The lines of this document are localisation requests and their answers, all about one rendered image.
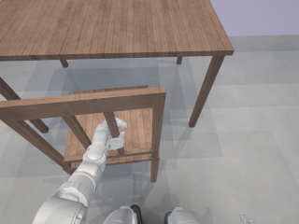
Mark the table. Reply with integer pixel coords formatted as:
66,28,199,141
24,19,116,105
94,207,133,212
0,0,235,133

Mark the chair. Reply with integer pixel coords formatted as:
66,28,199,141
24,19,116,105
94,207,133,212
0,85,166,183

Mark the robot left forearm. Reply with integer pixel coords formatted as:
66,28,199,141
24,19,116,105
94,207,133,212
32,143,107,224

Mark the right robot hand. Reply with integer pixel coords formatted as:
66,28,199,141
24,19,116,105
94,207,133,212
240,214,258,224

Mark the robot right shin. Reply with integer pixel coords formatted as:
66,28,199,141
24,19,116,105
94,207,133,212
172,207,183,213

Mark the left robot upper arm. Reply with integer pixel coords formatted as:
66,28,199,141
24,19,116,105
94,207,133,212
35,196,88,224

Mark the left robot hand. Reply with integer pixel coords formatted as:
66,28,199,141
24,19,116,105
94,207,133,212
92,118,128,151

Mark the left robot foot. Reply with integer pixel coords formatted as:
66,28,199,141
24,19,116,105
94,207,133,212
130,204,142,224

